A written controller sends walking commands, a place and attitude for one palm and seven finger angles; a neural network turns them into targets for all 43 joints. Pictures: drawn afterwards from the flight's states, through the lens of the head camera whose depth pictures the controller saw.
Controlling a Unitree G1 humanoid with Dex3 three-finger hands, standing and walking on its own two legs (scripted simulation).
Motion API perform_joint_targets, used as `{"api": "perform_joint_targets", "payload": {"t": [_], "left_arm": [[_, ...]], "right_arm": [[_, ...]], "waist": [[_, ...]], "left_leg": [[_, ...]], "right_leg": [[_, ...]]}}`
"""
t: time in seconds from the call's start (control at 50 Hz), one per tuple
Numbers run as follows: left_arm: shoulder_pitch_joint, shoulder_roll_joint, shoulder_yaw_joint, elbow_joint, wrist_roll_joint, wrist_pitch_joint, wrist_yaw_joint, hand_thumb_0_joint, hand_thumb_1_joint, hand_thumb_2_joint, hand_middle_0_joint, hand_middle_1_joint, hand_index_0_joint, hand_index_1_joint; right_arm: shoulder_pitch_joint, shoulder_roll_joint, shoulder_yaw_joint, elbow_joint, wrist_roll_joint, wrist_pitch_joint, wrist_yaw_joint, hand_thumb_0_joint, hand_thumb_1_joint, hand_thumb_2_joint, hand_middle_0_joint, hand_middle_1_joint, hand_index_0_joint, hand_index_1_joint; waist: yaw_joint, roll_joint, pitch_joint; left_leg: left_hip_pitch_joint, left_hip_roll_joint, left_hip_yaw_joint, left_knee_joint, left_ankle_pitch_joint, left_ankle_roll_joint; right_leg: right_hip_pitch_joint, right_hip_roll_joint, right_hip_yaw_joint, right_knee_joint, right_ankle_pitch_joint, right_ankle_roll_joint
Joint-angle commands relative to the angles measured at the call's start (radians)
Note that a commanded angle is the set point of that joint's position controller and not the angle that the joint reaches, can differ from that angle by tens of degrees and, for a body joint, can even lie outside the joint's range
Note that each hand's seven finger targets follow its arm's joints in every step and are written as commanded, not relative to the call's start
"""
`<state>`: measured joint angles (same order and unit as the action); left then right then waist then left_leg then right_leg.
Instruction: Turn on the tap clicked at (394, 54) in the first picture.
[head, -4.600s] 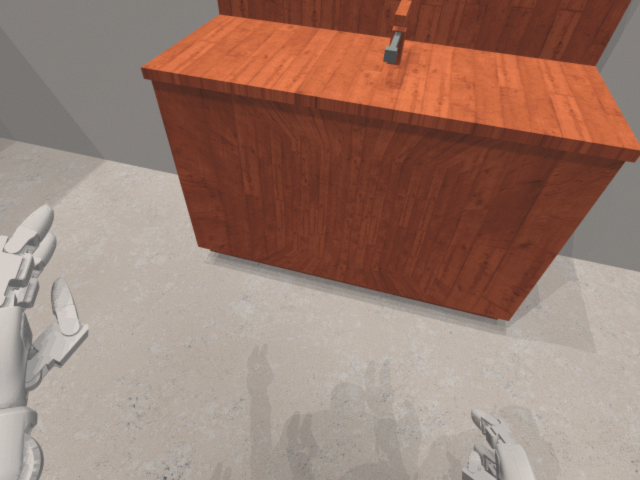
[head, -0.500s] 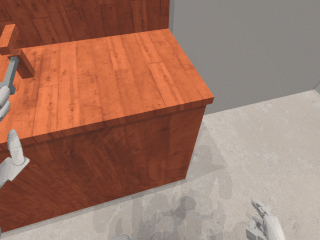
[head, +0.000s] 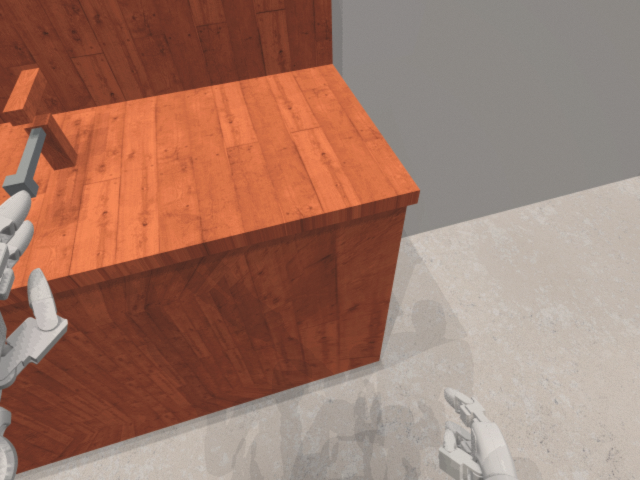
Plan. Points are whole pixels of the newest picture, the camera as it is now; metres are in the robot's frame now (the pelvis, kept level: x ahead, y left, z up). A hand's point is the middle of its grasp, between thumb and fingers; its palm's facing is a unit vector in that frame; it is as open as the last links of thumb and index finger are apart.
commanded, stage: come to a stop and stand still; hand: left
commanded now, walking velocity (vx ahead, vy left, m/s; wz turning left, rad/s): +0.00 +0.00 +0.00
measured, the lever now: (21, 186) +0.45 +0.46 +0.12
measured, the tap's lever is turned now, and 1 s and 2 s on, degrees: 0 0 0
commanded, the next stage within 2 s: look again from close up in 1.76 s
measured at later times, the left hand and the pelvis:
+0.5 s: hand (37, 442) +0.12 +0.21 +0.17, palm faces +0.48 -0.80 -0.37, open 7.4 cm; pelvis -0.07 -0.04 +0.00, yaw +1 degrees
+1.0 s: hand out of the picture +0.04 +0.20 +0.17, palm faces +0.49 -0.74 -0.47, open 7.4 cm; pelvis -0.15 -0.06 -0.02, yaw +5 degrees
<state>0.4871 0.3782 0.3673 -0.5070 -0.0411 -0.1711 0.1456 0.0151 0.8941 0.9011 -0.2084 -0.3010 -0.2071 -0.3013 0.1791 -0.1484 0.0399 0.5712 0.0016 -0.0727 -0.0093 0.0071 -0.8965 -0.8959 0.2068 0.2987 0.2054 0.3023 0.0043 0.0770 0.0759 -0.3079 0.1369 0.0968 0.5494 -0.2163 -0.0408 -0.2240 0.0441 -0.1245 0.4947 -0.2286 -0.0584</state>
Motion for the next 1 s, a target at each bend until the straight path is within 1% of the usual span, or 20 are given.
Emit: {"api": "perform_joint_targets", "payload": {"t": [0.0,0.08,0.2,0.26,0.32,0.34,0.36,0.38,0.42,0.48,0.56,0.6,0.66,0.7,0.74,0.8,0.88,0.94,0.96,0.98], "left_arm": [[-0.037,0.149,0.088,-0.122,-0.012,-0.013,0.011,0.0,0.9,0.9,-0.2,-0.3,-0.2,-0.3],[-0.141,0.17,0.088,-0.201,0.004,-0.048,0.027,0.0,0.9,0.9,-0.2,-0.3,-0.2,-0.3],[-0.057,0.177,0.112,-0.229,0.012,-0.076,0.049,0.0,0.9,0.9,-0.2,-0.3,-0.2,-0.3],[-0.008,0.154,0.105,-0.195,0.012,-0.076,0.055,0.0,0.9,0.9,-0.2,-0.3,-0.2,-0.3],[-0.026,0.138,0.074,-0.187,0.014,-0.083,0.049,0.0,0.9,0.9,-0.2,-0.3,-0.2,-0.3],[-0.042,0.141,0.073,-0.174,0.016,-0.082,0.048,0.0,0.9,0.9,-0.2,-0.3,-0.2,-0.3],[-0.047,0.137,0.065,-0.153,0.017,-0.078,0.045,0.0,0.9,0.9,-0.2,-0.3,-0.2,-0.3],[-0.09,0.129,0.049,-0.165,0.02,-0.074,0.041,0.0,0.9,0.9,-0.2,-0.3,-0.2,-0.3],[-0.14,0.11,0.02,-0.12,0.037,-0.069,0.035,0.0,0.9,0.9,-0.2,-0.3,-0.2,-0.3],[-0.197,0.128,0.018,-0.106,0.042,-0.056,0.03,0.0,0.9,0.9,-0.2,-0.3,-0.2,-0.3],[-0.187,0.142,0.034,-0.095,0.044,-0.049,0.027,0.0,0.9,0.9,-0.2,-0.3,-0.2,-0.3],[-0.192,0.152,0.043,-0.133,0.044,-0.051,0.031,0.0,0.9,0.9,-0.2,-0.3,-0.2,-0.3],[-0.139,0.159,0.061,-0.172,0.039,-0.055,0.04,0.0,0.9,0.9,-0.2,-0.3,-0.2,-0.3],[-0.107,0.154,0.058,-0.195,0.032,-0.058,0.04,0.0,0.9,0.9,-0.2,-0.3,-0.2,-0.3],[-0.084,0.151,0.067,-0.189,0.035,-0.057,0.042,0.0,0.9,0.9,-0.2,-0.3,-0.2,-0.3],[-0.099,0.144,0.068,-0.185,0.043,-0.051,0.043,0.0,0.9,0.9,-0.2,-0.3,-0.2,-0.3],[-0.114,0.135,0.083,-0.116,0.036,-0.042,0.017,0.0,0.9,0.9,-0.2,-0.3,-0.2,-0.3],[-0.081,0.134,0.088,-0.062,0.042,-0.041,0.006,0.0,0.9,0.9,-0.2,-0.3,-0.2,-0.3],[-0.092,0.144,0.089,-0.069,0.046,-0.042,0.0,0.0,0.9,0.9,-0.2,-0.3,-0.2,-0.3],[-0.112,0.166,0.1,-0.092,0.045,-0.041,-0.003,0.0,0.9,0.9,-0.2,-0.3,-0.2,-0.3]], "right_arm": [[-0.069,-0.129,-0.065,-0.129,0.018,-0.033,-0.034,0.0,-0.9,-0.9,0.2,0.3,0.2,0.3],[-0.106,-0.121,-0.041,-0.101,0.008,-0.029,-0.054,0.0,-0.9,-0.9,0.2,0.3,0.2,0.3],[-0.072,-0.147,-0.064,-0.106,-0.005,-0.037,-0.072,0.0,-0.9,-0.9,0.2,0.3,0.2,0.3],[-0.031,-0.156,-0.069,-0.103,-0.007,-0.023,-0.064,0.0,-0.9,-0.9,0.2,0.3,0.2,0.3],[-0.04,-0.186,-0.081,-0.121,0.005,-0.013,-0.06,0.0,-0.9,-0.9,0.2,0.3,0.2,0.3],[-0.041,-0.192,-0.081,-0.126,0.013,-0.011,-0.059,0.0,-0.9,-0.9,0.2,0.3,0.2,0.3],[-0.053,-0.178,-0.066,-0.12,0.009,-0.015,-0.062,0.0,-0.9,-0.9,0.2,0.3,0.2,0.3],[-0.057,-0.179,-0.062,-0.12,0.005,-0.018,-0.067,0.0,-0.9,-0.9,0.2,0.3,0.2,0.3],[-0.053,-0.181,-0.058,-0.118,0.008,-0.021,-0.065,0.0,-0.9,-0.9,0.2,0.3,0.2,0.3],[-0.046,-0.184,-0.065,-0.121,0.004,-0.026,-0.064,0.0,-0.9,-0.9,0.2,0.3,0.2,0.3],[-0.034,-0.164,-0.062,-0.115,-0.005,-0.02,-0.051,0.0,-0.9,-0.9,0.2,0.3,0.2,0.3],[-0.033,-0.152,-0.059,-0.108,-0.009,-0.013,-0.047,0.0,-0.9,-0.9,0.2,0.3,0.2,0.3],[-0.032,-0.142,-0.053,-0.106,-0.015,-0.008,-0.044,0.0,-0.9,-0.9,0.2,0.3,0.2,0.3],[-0.034,-0.144,-0.048,-0.115,-0.021,-0.002,-0.047,0.0,-0.9,-0.9,0.2,0.3,0.2,0.3],[-0.042,-0.154,-0.051,-0.121,-0.017,0.003,-0.051,0.0,-0.9,-0.9,0.2,0.3,0.2,0.3],[-0.032,-0.162,-0.064,-0.126,-0.023,0.011,-0.059,0.0,-0.9,-0.9,0.2,0.3,0.2,0.3],[-0.053,-0.159,-0.081,-0.133,-0.007,-0.001,-0.063,0.0,-0.9,-0.9,0.2,0.3,0.2,0.3],[-0.043,-0.164,-0.093,-0.119,0.006,-0.013,-0.053,0.0,-0.9,-0.9,0.2,0.3,0.2,0.3],[-0.051,-0.163,-0.099,-0.119,0.009,-0.014,-0.048,0.0,-0.9,-0.9,0.2,0.3,0.2,0.3],[-0.06,-0.163,-0.105,-0.126,0.005,-0.016,-0.045,0.0,-0.9,-0.9,0.2,0.3,0.2,0.3]], "waist": [[0.005,-0.292,-0.141],[-0.005,-0.156,-0.173],[0.026,-0.106,-0.186],[0.011,-0.104,-0.208],[0.013,-0.003,-0.197],[0.014,-0.01,-0.187],[0.007,0.07,-0.143],[0.001,0.088,-0.091],[0.003,0.047,-0.056],[0.002,-0.024,-0.034],[-0.003,-0.134,-0.076],[-0.01,-0.151,-0.113],[-0.008,-0.117,-0.183],[-0.009,-0.035,-0.171],[-0.003,-0.006,-0.143],[-0.011,-0.006,-0.113],[0.006,0.117,-0.115],[0.009,0.041,-0.087],[0.011,-0.047,-0.081],[0.014,-0.188,-0.068]], "left_leg": [[-0.06,-0.094,-0.079,0.301,-0.251,0.016],[-0.125,-0.092,-0.1,0.397,-0.18,0.008],[-0.036,-0.107,-0.058,0.104,-0.216,0.037],[0.064,-0.123,-0.049,-0.102,-0.113,0.048],[0.088,0.002,-0.163,-0.212,-0.013,0.088],[0.054,0.02,-0.172,-0.205,-0.019,0.093],[-0.021,0.023,-0.171,-0.239,-0.114,0.094],[-0.092,0.027,-0.176,-0.275,-0.205,0.092],[-0.18,0.024,-0.166,-0.288,-0.299,0.091],[-0.135,-0.024,-0.131,-0.219,-0.307,0.082],[-0.024,-0.101,-0.08,-0.054,-0.246,0.073],[0.031,-0.121,-0.076,0.01,-0.205,0.069],[0.085,-0.124,-0.083,-0.04,-0.168,0.074],[0.05,-0.094,-0.131,-0.137,-0.215,0.078],[-0.08,-0.051,-0.171,-0.213,-0.335,0.094],[-0.185,-0.024,-0.183,-0.232,-0.382,0.096],[-0.409,0.07,-0.2,-0.309,-0.47,0.131],[-0.427,0.056,-0.134,-0.179,-0.485,0.125],[-0.391,0.003,-0.064,-0.054,-0.489,0.101],[-0.288,-0.084,-0.004,0.151,-0.466,0.07]], "right_leg": [[-0.023,-0.327,0.367,-0.246,0.143,-0.033],[0.046,-0.308,0.259,-0.205,0.181,-0.043],[0.11,-0.311,0.295,-0.243,0.064,-0.062],[0.116,-0.264,0.281,-0.25,-0.005,0.006],[0.11,-0.16,0.232,-0.18,-0.018,0.092],[0.122,-0.145,0.231,-0.181,-0.013,0.113],[0.108,-0.14,0.216,-0.174,-0.061,0.094],[0.116,-0.124,0.201,-0.148,-0.087,0.081],[0.142,-0.11,0.182,-0.116,-0.115,0.084],[0.06,-0.117,0.23,-0.198,-0.2,0.081],[-0.038,-0.192,0.345,-0.347,-0.377,0.072],[-0.06,-0.235,0.371,-0.384,-0.404,0.058],[-0.012,-0.227,0.323,-0.351,-0.326,0.043],[0.003,-0.175,0.264,-0.291,-0.311,0.046],[0.073,-0.125,0.232,-0.226,-0.301,0.072],[0.128,-0.088,0.182,-0.121,-0.219,0.081],[0.275,-0.039,0.102,0.219,-0.091,0.103],[0.238,-0.066,0.135,0.179,-0.14,0.093],[0.152,-0.104,0.195,0.091,-0.246,0.075],[-0.034,-0.179,0.344,-0.112,-0.464,0.044]]}}
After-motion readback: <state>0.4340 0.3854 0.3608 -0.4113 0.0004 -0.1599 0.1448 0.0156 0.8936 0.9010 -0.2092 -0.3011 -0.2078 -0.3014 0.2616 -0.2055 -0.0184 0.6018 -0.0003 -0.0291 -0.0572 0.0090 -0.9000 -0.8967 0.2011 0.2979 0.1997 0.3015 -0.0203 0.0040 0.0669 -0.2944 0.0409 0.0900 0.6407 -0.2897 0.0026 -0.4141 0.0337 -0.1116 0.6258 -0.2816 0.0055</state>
